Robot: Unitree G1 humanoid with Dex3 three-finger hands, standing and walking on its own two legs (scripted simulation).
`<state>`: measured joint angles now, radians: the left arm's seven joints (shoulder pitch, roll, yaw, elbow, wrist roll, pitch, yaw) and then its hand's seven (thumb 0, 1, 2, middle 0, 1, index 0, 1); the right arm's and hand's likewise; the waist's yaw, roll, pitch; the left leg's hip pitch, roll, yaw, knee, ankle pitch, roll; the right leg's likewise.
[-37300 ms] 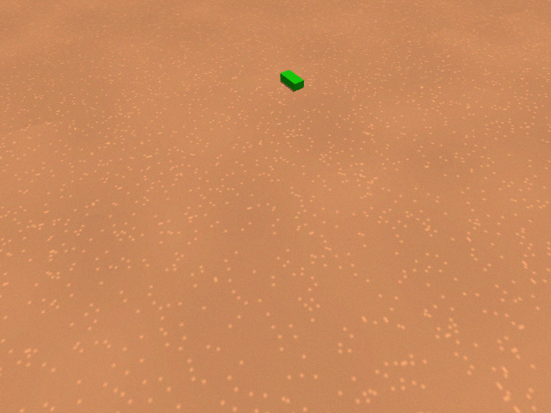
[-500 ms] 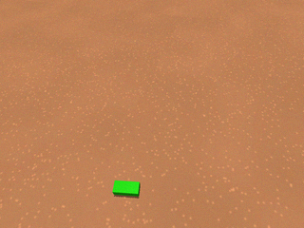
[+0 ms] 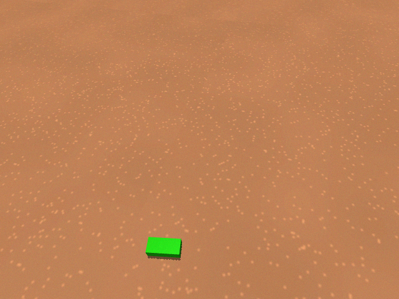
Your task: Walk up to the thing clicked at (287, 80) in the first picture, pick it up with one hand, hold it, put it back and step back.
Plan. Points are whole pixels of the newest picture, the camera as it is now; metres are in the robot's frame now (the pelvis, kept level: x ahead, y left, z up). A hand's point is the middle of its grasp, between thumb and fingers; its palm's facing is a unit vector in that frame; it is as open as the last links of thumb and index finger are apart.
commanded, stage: step back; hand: left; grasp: from above
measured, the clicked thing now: (164, 247) +0.45 +0.23 -0.76
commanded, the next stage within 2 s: none
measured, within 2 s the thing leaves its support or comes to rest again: neither
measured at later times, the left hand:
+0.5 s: hand out of the picture +0.07 +0.32 -0.18, palm faces -0.07 -0.94 -0.34, open 7.4 cm
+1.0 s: hand out of the picture -0.06 +0.31 -0.15, palm faces -0.06 -0.91 -0.41, open 7.4 cm
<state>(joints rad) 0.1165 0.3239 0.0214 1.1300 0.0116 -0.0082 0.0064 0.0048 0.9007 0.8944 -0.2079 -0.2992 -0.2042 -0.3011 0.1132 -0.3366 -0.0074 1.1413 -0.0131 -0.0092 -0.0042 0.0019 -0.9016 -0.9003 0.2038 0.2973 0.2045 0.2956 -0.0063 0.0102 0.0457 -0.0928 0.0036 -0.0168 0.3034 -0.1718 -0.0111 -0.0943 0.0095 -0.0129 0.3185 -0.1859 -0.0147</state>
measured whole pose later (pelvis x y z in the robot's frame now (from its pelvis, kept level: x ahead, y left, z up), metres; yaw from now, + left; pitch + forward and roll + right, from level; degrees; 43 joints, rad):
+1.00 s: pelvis -0.19 +0.06 -0.01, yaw -3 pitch -1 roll +2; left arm 0.14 0.34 0.07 0.80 0.04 0.05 0.01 0.01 0.90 0.89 -0.21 -0.30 -0.21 -0.30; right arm 0.16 -0.42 -0.05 0.90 0.00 0.04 -0.02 0.00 -0.90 -0.90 0.21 0.30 0.21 0.30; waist 0.01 0.00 0.15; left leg -0.36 -0.12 -0.12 1.05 -0.51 -0.03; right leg -0.33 0.00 0.05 0.55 -0.20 -0.03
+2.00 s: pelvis -0.53 +0.04 -0.03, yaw +0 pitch -3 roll +3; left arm 0.08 0.39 0.08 0.72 0.03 0.09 0.01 0.00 0.90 0.89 -0.21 -0.30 -0.20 -0.30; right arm 0.23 -0.34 -0.04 0.90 -0.04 0.02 -0.02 0.00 -0.90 -0.90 0.20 0.30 0.21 0.30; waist 0.00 -0.10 0.20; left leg -0.24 -0.08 0.02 0.65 -0.35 0.03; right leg -0.46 -0.04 0.01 0.77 -0.34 -0.02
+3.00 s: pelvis -0.62 -0.01 -0.02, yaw +0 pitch -3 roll +1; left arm 0.11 0.35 0.06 0.95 0.03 -0.02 0.00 0.00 0.90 0.89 -0.21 -0.30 -0.20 -0.30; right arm 0.24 -0.38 -0.04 0.98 -0.01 0.01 -0.02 0.00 -0.90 -0.90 0.20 0.30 0.20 0.30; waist -0.02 0.02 0.09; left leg -0.28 -0.02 -0.09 0.81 -0.52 0.00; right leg -0.32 -0.02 -0.05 0.64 -0.27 -0.03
